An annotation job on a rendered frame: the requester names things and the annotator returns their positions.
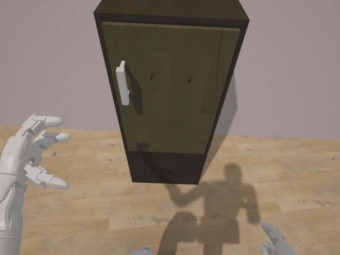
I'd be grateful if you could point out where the handle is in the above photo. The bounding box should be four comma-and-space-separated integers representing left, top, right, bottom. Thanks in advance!
116, 61, 130, 105

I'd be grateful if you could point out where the cupboard door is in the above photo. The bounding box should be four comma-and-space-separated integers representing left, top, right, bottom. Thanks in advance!
102, 22, 241, 154

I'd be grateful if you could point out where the robot left hand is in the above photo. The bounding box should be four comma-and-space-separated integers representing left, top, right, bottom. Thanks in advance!
0, 114, 71, 189

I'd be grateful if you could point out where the robot right hand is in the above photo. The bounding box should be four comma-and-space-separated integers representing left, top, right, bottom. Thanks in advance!
260, 222, 295, 255

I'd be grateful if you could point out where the robot left forearm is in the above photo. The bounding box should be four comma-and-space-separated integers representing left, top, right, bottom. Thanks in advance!
0, 173, 28, 255

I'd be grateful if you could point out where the left robot shin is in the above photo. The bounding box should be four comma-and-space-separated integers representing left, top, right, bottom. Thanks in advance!
140, 246, 151, 251

